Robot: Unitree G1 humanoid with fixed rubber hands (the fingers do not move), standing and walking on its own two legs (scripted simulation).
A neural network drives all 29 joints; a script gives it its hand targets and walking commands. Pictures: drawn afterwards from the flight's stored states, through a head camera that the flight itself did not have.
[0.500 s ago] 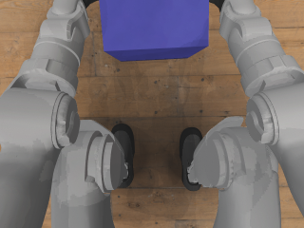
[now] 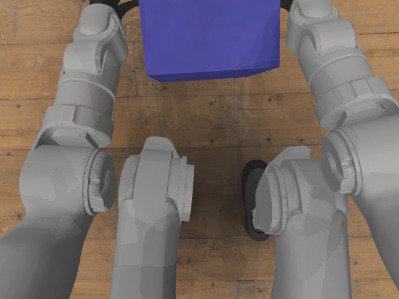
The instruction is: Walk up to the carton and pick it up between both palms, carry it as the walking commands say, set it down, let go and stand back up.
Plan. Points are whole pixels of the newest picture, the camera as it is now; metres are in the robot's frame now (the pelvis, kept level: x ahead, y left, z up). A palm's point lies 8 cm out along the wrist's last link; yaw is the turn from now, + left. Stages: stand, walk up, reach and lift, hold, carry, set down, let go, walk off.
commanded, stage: reach and lift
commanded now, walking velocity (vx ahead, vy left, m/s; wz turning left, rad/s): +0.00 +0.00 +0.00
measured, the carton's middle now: (205, 29) +0.52 +0.04 -0.21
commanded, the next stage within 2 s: none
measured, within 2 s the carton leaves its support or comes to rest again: neither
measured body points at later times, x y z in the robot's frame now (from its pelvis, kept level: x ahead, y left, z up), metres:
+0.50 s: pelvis -0.01 +0.00 +0.03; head +0.35 +0.03 +0.29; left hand +0.55 +0.19 -0.09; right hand +0.57 -0.09 -0.11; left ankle +0.12 +0.12 -0.31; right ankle +0.12 -0.11 -0.31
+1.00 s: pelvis -0.03 +0.01 +0.08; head +0.32 +0.03 +0.35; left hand +0.52 +0.18 -0.02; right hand +0.54 -0.10 -0.04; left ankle +0.12 +0.12 -0.31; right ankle +0.12 -0.11 -0.31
